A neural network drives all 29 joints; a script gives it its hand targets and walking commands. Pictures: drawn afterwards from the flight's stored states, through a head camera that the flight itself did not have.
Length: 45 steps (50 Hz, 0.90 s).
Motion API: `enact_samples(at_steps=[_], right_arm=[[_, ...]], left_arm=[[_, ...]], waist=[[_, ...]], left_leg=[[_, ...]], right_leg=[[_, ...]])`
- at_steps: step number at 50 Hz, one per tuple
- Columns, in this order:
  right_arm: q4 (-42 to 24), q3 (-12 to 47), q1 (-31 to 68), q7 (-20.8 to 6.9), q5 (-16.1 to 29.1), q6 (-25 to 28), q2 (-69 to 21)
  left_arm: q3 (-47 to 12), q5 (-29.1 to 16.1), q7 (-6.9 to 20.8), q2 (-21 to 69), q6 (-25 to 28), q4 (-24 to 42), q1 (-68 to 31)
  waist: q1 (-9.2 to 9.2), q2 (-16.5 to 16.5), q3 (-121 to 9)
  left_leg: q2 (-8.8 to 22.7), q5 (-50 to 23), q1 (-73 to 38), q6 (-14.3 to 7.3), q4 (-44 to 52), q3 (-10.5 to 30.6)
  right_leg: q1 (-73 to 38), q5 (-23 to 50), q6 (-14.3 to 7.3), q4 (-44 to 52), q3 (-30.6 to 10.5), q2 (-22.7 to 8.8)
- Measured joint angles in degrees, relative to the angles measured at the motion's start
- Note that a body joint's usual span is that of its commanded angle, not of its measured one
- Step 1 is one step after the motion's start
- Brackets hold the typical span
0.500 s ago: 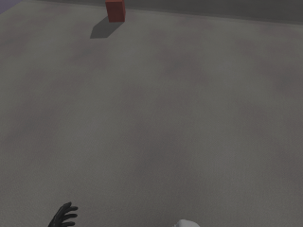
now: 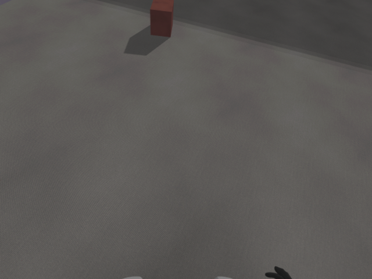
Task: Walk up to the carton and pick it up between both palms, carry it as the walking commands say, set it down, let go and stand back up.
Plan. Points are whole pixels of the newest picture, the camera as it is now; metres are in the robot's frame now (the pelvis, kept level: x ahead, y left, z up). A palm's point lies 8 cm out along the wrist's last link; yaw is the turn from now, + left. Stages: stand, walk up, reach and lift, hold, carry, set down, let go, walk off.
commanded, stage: walk up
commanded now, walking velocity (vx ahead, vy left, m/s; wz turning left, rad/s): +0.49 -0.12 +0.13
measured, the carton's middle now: (162, 17) +2.56 +0.28 -0.64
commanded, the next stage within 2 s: none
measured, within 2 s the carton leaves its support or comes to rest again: neither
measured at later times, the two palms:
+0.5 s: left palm (109, 191) +0.33 +0.20 -0.10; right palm (301, 255) +0.21 -0.31 -0.15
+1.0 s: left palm (88, 175) +0.39 +0.28 -0.14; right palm (247, 136) +0.57 -0.20 -0.11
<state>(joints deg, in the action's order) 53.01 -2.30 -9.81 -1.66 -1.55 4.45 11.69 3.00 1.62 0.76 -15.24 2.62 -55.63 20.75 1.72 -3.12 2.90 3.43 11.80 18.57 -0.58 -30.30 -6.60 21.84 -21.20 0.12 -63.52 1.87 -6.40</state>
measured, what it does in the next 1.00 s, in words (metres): walks ahead: right foot, then left foot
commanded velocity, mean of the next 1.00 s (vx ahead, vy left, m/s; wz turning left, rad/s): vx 0.48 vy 0.05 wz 0.01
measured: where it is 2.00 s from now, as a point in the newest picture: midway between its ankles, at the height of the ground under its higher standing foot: (174, 159)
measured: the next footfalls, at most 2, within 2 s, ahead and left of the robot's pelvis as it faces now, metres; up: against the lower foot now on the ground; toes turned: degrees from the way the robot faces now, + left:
right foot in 0.40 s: +0.32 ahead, -0.17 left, +0.00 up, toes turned -7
left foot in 0.90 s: +0.54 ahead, +0.15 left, +0.00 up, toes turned +9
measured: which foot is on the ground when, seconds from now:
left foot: down 0.00-0.40, up 0.42-0.88, down 0.90-1.00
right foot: up 0.00-0.38, down 0.40-0.90, up 0.92-1.00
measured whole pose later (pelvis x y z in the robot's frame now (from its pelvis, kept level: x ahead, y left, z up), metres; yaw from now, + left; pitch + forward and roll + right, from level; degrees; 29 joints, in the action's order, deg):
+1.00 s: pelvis +0.44 +0.04 +0.00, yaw +0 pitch +0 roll -1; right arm 53.3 -2.2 -6.8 -1.9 -1.6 4.4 12.0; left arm 2.8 1.5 0.3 -13.7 3.0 -58.3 23.3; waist 2.7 -2.1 3.1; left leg 3.7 11.7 20.4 -1.3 -31.8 -7.7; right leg 17.5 -23.7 0.2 -60.8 0.6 -6.5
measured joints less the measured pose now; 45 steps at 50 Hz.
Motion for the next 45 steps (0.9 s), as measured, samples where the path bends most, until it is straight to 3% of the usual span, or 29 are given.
enact_samples(at_steps=[6,11,18,20,22,24,27,32,38,43,45], right_arm=[[3.9,-0.4,-10.8,0.7,0.2,0.5,0.1],[4.8,-0.1,-15.5,1.2,0.2,0.5,-0.5],[5.6,0.0,-17.6,1.7,0.2,-0.2,0.2],[5.9,0.1,-18.0,1.8,0.3,-0.5,0.5],[5.7,-0.1,-15.7,1.8,0.3,-1.2,1.4],[4.5,-0.5,-12.7,1.4,0.0,-1.5,2.5],[2.7,-1.1,-8.2,0.3,-0.3,-2.1,3.8],[0.8,-1.2,-2.9,-1.2,-0.6,-3.9,4.2],[-0.5,-0.4,2.5,-2.8,-0.3,-4.8,3.1],[-1.6,0.3,6.5,-3.0,0.1,-3.6,1.2],[-1.9,0.4,6.9,-2.2,-0.1,-2.2,1.0]], left_arm=[[-0.2,0.1,1.6,0.0,-1.6,2.1,-9.0],[-0.6,-0.2,2.6,0.9,-2.5,3.0,-14.2],[-0.9,-0.2,2.7,2.5,-1.0,5.6,-18.1],[-0.5,0.3,1.9,2.2,0.4,6.0,-17.9],[-0.2,0.3,0.8,2.3,1.2,5.4,-16.4],[0.0,0.0,0.0,2.2,1.2,3.9,-12.8],[0.4,-0.6,-0.5,2.3,1.2,1.2,-7.0],[0.4,-0.8,-0.7,2.5,1.8,-0.8,1.4],[0.4,-0.3,-1.1,3.4,1.8,-1.9,7.7],[0.4,-0.4,-0.7,3.0,1.5,-2.9,9.5],[0.0,-0.5,-0.4,2.8,1.2,-3.2,10.0]], waist=[[-3.82,-0.3,-0.5],[-5.89,0.2,0.0],[-6.98,2.6,-0.6],[-6.39,3.1,-1.2],[-5.23,4.4,-0.8],[-4.33,5.1,-0.6],[-2.44,6.1,-0.5],[0.67,6.0,-0.6],[2.74,5.3,-0.4],[3.71,3.9,-0.5],[3.62,3.6,-1.1]], left_leg=[[-0.5,-0.2,-9.2,-0.1,8.6,1.1],[-0.3,1.2,-15.3,1.0,13.0,1.1],[1.0,7.6,-20.2,4.0,12.2,0.6],[1.8,13.2,-17.3,3.6,2.7,1.2],[0.9,16.3,-9.3,1.8,-16.1,4.9],[-0.5,12.4,-2.2,1.1,-29.6,6.4],[0.2,3.7,5.3,1.5,-35.8,5.9],[1.5,-3.6,13.0,2.6,-32.1,5.6],[2.1,-7.8,14.0,4.0,-15.5,4.1],[1.8,-5.7,8.8,3.5,-1.9,1.4],[1.5,-2.8,4.6,2.9,1.9,0.0]], right_leg=[[8.6,9.6,1.7,4.5,1.9,-0.1],[10.4,14.8,2.3,16.3,2.0,-0.2],[5.0,12.2,1.9,30.0,4.6,0.7],[2.1,12.0,0.9,31.9,5.1,1.2],[3.2,9.4,-1.0,27.1,5.2,1.5],[0.9,7.5,-1.5,27.9,5.1,1.4],[-4.5,8.2,-1.1,33.5,4.8,1.6],[-11.8,8.5,-0.2,40.5,4.3,1.0],[-18.6,7.1,1.8,45.8,4.6,-0.2],[-22.6,3.8,4.4,46.7,5.2,-1.0],[-21.8,-0.6,4.7,41.3,4.9,-1.5]])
